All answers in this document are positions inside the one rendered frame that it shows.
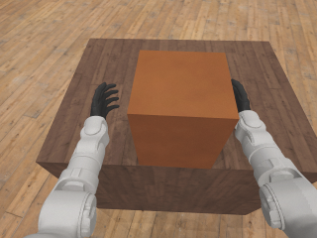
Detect left robot upper arm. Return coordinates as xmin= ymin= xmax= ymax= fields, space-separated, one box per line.
xmin=23 ymin=190 xmax=97 ymax=238

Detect robot right forearm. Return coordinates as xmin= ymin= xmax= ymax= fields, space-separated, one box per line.
xmin=235 ymin=110 xmax=317 ymax=193

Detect robot left hand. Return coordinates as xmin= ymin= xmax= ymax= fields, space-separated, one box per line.
xmin=89 ymin=82 xmax=120 ymax=120

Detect right robot upper arm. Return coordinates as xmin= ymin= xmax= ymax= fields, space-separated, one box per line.
xmin=259 ymin=178 xmax=317 ymax=238

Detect robot left forearm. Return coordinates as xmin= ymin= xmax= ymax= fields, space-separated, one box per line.
xmin=38 ymin=116 xmax=110 ymax=230

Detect carton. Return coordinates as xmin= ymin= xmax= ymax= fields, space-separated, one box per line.
xmin=127 ymin=50 xmax=240 ymax=170

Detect pedestal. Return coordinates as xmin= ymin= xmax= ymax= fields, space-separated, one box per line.
xmin=36 ymin=38 xmax=317 ymax=215

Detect robot right hand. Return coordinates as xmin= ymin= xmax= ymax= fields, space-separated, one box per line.
xmin=231 ymin=78 xmax=251 ymax=113

